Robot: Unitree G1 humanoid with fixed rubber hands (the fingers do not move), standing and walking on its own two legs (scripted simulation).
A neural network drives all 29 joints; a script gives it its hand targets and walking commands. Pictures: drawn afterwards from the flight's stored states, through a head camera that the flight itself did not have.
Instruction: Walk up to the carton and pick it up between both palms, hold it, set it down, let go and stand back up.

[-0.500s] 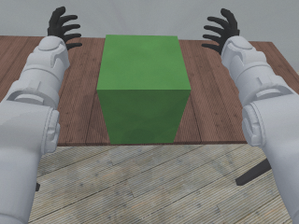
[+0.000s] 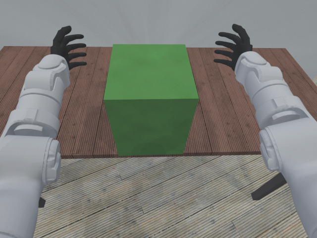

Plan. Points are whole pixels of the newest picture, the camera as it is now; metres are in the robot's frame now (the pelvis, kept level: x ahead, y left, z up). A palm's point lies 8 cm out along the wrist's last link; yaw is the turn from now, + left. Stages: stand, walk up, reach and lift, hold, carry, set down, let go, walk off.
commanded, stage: set down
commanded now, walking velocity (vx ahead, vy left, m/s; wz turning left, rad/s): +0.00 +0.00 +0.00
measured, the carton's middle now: (150, 102) +0.46 +0.05 +0.06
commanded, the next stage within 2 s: none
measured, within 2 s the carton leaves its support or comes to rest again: neither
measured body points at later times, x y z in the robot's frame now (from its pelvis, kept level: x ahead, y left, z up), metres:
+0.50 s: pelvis -0.01 +0.00 +0.00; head -0.02 +0.02 +0.45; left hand +0.40 +0.25 +0.16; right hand +0.43 -0.17 +0.16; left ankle +0.01 +0.13 -0.75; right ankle -0.01 -0.09 -0.75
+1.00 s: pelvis -0.01 +0.01 +0.00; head -0.02 +0.02 +0.45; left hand +0.34 +0.24 +0.11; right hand +0.36 -0.18 +0.10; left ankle +0.01 +0.13 -0.75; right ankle -0.01 -0.09 -0.75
